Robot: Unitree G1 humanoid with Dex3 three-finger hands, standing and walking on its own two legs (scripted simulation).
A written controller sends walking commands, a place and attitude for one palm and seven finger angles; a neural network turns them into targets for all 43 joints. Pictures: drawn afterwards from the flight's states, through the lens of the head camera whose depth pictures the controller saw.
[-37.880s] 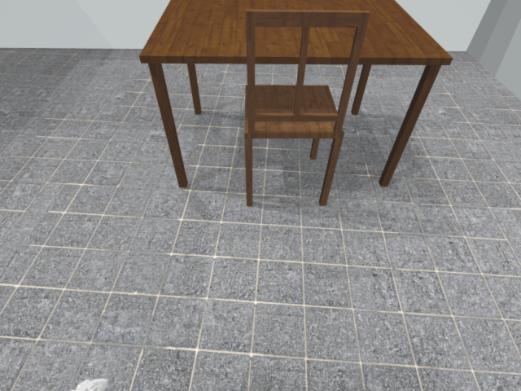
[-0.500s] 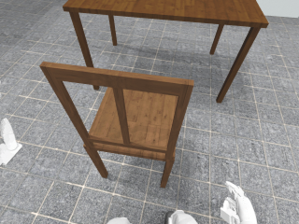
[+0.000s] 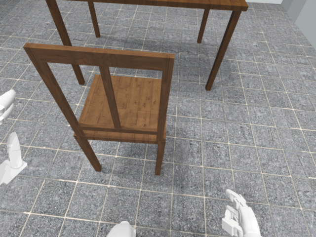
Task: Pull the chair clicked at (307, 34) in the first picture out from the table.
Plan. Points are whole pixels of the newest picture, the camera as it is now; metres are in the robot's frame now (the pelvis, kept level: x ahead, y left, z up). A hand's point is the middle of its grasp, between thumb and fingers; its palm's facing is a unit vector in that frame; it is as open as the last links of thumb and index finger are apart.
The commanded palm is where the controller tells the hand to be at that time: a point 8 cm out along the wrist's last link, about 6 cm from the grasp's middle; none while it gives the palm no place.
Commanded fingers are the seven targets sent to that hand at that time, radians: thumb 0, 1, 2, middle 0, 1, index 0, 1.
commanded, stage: stop stepping back and stand still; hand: left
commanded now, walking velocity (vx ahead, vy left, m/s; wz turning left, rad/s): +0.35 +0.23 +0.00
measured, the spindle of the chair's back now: (111, 102) +0.53 +0.19 -0.05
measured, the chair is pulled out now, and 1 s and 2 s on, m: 0.63 0.63 0.63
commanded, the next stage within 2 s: let the arm hang, fingers relaxed in 0.62 s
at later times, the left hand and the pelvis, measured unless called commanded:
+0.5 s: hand out of the picture +0.13 +0.28 +0.17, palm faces +0.49 -0.77 -0.40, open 7.4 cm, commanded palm +0.07 +0.31 +0.18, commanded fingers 0.00 0.90 0.90 -0.20 -0.30 -0.20 -0.30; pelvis -0.06 +0.01 +0.00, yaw +3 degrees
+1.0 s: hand out of the picture +0.03 +0.17 -0.16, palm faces +0.15 -0.98 -0.13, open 7.1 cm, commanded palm none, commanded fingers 0.00 0.90 0.90 -0.20 -0.30 -0.20 -0.30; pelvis -0.03 +0.01 +0.00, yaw +5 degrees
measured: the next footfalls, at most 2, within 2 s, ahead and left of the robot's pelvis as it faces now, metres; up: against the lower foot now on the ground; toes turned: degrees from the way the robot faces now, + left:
left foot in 0.08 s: +0.03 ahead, +0.11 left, +0.00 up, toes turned +3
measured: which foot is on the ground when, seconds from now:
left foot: up 0.00-0.06, down 0.08-1.00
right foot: down 0.00-1.00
